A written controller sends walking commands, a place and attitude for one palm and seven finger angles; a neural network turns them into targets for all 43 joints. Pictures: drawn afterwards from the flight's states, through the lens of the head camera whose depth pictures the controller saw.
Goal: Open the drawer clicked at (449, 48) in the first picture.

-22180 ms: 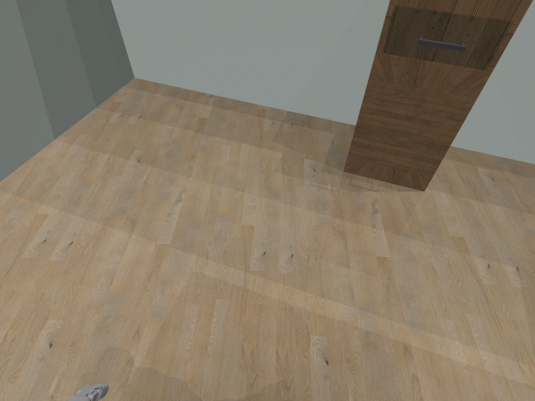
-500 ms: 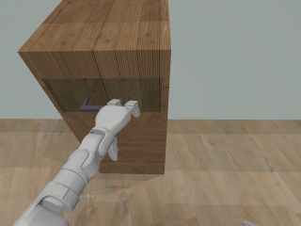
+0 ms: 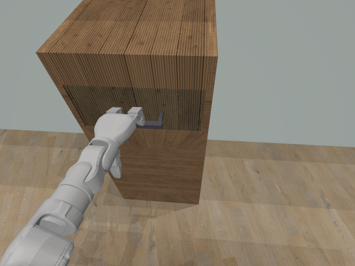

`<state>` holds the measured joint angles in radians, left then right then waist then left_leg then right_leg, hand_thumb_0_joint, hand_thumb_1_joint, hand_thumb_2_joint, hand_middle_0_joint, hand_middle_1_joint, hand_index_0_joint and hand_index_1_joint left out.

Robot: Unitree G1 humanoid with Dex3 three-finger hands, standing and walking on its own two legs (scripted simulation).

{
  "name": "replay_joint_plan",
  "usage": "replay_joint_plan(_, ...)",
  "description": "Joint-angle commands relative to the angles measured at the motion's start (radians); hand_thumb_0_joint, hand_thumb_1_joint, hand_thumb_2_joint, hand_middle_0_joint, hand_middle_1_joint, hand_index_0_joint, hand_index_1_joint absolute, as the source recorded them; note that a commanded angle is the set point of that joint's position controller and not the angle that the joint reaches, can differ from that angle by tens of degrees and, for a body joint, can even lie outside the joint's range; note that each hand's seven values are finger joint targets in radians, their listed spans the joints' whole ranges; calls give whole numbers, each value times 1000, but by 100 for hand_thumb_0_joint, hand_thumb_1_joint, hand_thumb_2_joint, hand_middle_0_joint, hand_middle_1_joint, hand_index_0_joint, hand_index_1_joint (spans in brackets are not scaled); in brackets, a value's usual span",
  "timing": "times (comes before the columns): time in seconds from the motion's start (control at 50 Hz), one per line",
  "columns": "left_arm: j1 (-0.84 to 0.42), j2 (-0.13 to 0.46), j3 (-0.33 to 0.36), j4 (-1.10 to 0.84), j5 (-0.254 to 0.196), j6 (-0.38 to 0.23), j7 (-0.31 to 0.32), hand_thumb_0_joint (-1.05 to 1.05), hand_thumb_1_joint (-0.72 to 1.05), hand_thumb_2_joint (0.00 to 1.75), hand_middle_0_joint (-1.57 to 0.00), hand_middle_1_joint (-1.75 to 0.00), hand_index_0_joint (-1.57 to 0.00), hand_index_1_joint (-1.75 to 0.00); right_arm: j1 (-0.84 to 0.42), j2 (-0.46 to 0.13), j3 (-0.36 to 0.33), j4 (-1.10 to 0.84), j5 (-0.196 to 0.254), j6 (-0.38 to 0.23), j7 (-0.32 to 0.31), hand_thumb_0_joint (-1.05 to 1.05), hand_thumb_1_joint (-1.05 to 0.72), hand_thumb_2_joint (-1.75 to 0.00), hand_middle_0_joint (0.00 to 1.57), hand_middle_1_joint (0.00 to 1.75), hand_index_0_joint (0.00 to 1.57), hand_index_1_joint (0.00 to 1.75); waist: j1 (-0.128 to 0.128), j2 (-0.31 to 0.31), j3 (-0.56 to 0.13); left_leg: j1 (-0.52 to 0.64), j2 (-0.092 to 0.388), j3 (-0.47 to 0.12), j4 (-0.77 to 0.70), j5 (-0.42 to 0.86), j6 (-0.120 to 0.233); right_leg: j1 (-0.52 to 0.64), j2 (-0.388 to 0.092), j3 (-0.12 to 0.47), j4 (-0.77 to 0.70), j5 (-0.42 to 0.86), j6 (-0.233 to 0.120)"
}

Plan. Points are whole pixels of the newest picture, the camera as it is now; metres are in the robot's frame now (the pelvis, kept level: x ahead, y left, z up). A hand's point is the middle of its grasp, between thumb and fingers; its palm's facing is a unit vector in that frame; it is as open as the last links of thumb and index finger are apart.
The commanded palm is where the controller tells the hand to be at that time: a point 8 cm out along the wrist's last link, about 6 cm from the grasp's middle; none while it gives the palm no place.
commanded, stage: lower the fingers behind the handle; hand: left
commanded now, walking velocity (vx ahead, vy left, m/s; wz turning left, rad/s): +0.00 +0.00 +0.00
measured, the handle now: (135, 118) +0.51 +0.16 +0.01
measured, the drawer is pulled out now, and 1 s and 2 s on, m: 0.00 0.00 0.00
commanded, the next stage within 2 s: close the thumb around the handle in 1.28 s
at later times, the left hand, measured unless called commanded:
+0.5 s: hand (126, 135) +0.43 +0.17 +0.02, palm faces -0.11 -0.05 -0.99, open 14.0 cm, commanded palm +0.40 +0.16 +0.06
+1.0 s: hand (131, 140) +0.44 +0.16 -0.01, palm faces -0.04 -0.04 -1.00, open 14.1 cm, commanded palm +0.40 +0.16 +0.04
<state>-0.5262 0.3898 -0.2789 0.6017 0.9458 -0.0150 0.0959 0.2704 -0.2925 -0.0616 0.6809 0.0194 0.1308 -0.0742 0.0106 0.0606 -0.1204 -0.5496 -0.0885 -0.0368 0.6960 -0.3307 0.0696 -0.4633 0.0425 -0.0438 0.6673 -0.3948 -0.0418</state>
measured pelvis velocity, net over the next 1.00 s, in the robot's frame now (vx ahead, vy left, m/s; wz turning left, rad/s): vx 0.00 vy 0.00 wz -0.08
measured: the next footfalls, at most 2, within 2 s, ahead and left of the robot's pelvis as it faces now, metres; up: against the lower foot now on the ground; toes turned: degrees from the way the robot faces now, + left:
none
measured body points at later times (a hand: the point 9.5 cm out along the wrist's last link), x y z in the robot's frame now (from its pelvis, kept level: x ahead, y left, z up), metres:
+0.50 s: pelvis +0.00 +0.00 +0.00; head +0.05 -0.01 +0.44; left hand +0.43 +0.17 +0.07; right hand +0.04 -0.27 -0.14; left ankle +0.00 +0.07 -0.72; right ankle -0.04 -0.10 -0.72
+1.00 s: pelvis +0.00 +0.00 -0.02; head +0.06 -0.01 +0.43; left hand +0.43 +0.16 +0.05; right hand +0.07 -0.25 -0.15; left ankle +0.00 +0.07 -0.72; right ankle -0.04 -0.10 -0.72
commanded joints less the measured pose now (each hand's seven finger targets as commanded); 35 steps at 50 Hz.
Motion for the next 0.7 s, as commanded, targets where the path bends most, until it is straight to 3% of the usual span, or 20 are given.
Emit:
replay_joint_plan(0.0,-455,99,181,-130,41,-131,164,0,-50,30,-30,-120,-30,-120,15,-81,-41,-83,-3,-17,21,0,-90,-90,20,30,20,30,-60,-99,-242,243,62,-42,0,325,-42,-159,13,38,-18,254,-19)
replay_joint_plan(0.06,-490,186,292,-80,96,-48,309,0,-50,30,-30,-120,-30,-120,-4,-73,-36,-95,-13,-4,40,0,-90,-90,20,30,20,30,-12,-47,-378,186,55,-16,29,360,-53,-133,18,36,49,288,-25)
replay_joint_plan(0.1,-457,283,380,-31,138,39,388,0,-50,30,-30,-120,-30,-120,-18,-75,-29,-101,-28,12,47,0,-90,-90,20,30,20,30,30,2,-450,159,50,3,42,404,-64,-82,26,43,72,330,-32)
replay_joint_plan(0.16,-446,206,295,53,176,184,434,0,-50,30,-30,-120,-30,-120,-37,-64,-19,-117,-25,36,57,0,-90,-90,20,30,20,30,19,26,-467,139,53,37,39,406,-59,-42,32,48,62,369,-25)
replay_joint_plan(0.18,-450,174,262,86,174,229,426,0,-50,30,-30,-120,-30,-120,-31,-67,-20,-120,-18,42,60,0,-90,-90,20,30,20,30,1,11,-468,147,58,39,34,407,-56,-34,35,46,51,380,-22)
replay_joint_plan(0.2,-448,174,258,119,162,266,406,0,-50,30,-30,-120,-30,-120,-27,-77,-23,-119,-11,49,58,0,-90,-90,20,30,20,30,-14,-41,-486,145,62,35,27,402,-51,-4,37,47,38,388,-17)
replay_joint_plan(0.24,-459,113,187,124,106,310,335,0,-50,30,-30,-120,-30,-120,-13,-90,-29,-128,8,55,46,0,-90,-90,20,30,20,30,-61,-113,-482,163,65,43,15,380,-30,43,29,60,-4,427,2)
replay_joint_plan(0.28,-492,65,131,91,43,295,246,0,-50,30,-30,-120,-30,-120,-6,-99,-34,-128,14,52,25,0,-90,-90,20,30,20,30,-104,-176,-452,188,64,37,3,364,-11,69,18,69,-38,464,16)
replay_joint_plan(0.3,-506,49,112,43,20,256,199,0,-50,30,-30,-120,-30,-120,-9,-102,-34,-135,13,47,14,0,-90,-90,20,30,20,30,-117,-187,-447,198,62,32,0,365,-5,82,12,77,-49,484,18)
replay_joint_plan(0.32,-469,65,119,27,14,214,166,0,-50,30,-30,-120,-30,-120,-2,-100,-33,-132,14,45,4,0,-90,-90,20,30,20,30,-111,-171,-415,205,60,30,-7,360,0,76,11,78,-55,478,19)
replay_joint_plan(0.34,-410,37,97,63,17,187,135,0,-50,30,-30,-120,-30,-120,2,-95,-29,-126,11,45,-2,0,-90,-90,20,30,20,30,-107,-159,-372,203,56,28,-10,364,0,55,10,72,-54,472,16)
replay_joint_plan(0.38,-323,51,105,142,51,121,97,0,-50,30,-30,-120,-30,-120,15,-91,-16,-113,8,47,-4,0,-90,-90,20,30,20,30,-94,-169,-243,146,56,23,-17,308,-4,-14,10,68,-61,399,11)
replay_joint_plan(0.4,-327,43,97,142,64,83,90,0,-50,30,-30,-120,-30,-120,22,-88,-15,-111,7,47,-1,0,-90,-90,20,30,20,30,-89,-144,-208,134,57,23,-19,300,-8,-38,8,69,-63,371,3)
replay_joint_plan(0.44,-304,54,115,99,89,14,106,0,-50,30,-30,-120,-30,-120,32,-79,-24,-119,0,45,8,0,-90,-90,20,30,20,30,-62,-52,-224,159,61,22,-5,312,-15,-87,13,70,-42,326,-12)
replay_joint_plan(0.52,-283,42,143,52,91,-51,176,0,-50,30,-30,-120,-30,-120,49,-73,-39,-131,-4,38,31,0,-90,-90,20,30,20,30,-49,-17,-285,166,69,15,31,347,-25,-126,23,64,-1,319,-20)
replay_joint_plan(0.58,-265,2,136,58,102,-35,243,0,-50,30,-30,-120,-30,-120,58,-73,-53,-125,-5,32,50,0,-90,-90,20,30,20,30,-51,-23,-320,165,75,11,60,386,-33,-159,30,56,28,332,-21)
replay_joint_plan(0.66,-306,43,170,87,128,33,311,0,-50,30,-30,-120,-30,-120,62,-89,-61,-108,-7,36,64,0,-90,-90,20,30,20,30,-60,-68,-367,141,76,9,85,406,-36,-163,34,58,54,365,-16)
replay_joint_plan(0.68,-309,7,141,104,130,60,319,0,-50,30,-30,-120,-30,-120,60,-86,-62,-107,-8,37,67,0,-90,-90,20,30,20,30,-69,-66,-363,142,73,14,88,402,-34,-164,35,53,51,364,-15)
